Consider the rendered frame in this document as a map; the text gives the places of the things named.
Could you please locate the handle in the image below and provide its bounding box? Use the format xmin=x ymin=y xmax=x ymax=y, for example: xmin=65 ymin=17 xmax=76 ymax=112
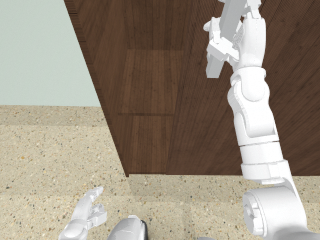
xmin=206 ymin=0 xmax=247 ymax=78

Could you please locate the wardrobe door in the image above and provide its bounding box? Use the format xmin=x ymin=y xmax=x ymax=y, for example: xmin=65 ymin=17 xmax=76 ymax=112
xmin=166 ymin=0 xmax=320 ymax=176

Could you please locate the right robot upper arm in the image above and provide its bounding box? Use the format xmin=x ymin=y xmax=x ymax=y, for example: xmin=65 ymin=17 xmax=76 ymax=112
xmin=242 ymin=185 xmax=320 ymax=240

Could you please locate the left robot forearm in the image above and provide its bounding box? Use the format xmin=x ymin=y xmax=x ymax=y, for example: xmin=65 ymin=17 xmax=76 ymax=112
xmin=58 ymin=218 xmax=88 ymax=240

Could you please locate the robot right hand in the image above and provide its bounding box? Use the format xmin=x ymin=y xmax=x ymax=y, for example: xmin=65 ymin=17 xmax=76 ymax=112
xmin=203 ymin=0 xmax=266 ymax=73

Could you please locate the robot left hand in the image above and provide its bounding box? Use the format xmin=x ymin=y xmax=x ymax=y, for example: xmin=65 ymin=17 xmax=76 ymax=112
xmin=71 ymin=186 xmax=107 ymax=230

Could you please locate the left robot thigh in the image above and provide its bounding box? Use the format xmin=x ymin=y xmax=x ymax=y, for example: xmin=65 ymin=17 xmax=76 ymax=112
xmin=106 ymin=218 xmax=145 ymax=240

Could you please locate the robot left shin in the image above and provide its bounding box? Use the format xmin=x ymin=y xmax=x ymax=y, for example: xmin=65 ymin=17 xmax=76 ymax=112
xmin=128 ymin=215 xmax=141 ymax=221

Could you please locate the right robot forearm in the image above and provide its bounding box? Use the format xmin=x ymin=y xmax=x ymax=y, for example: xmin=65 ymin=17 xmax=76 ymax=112
xmin=227 ymin=66 xmax=307 ymax=226

